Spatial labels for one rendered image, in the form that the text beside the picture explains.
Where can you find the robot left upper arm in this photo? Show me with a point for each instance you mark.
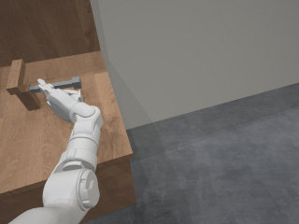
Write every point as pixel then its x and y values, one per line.
pixel 67 197

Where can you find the left robot hand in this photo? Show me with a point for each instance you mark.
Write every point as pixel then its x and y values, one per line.
pixel 60 102

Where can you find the tap lever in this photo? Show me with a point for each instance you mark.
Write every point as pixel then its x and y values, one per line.
pixel 75 82

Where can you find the counter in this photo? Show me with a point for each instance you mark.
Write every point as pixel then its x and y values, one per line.
pixel 54 40

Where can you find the left robot forearm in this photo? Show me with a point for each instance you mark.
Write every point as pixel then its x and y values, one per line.
pixel 84 140

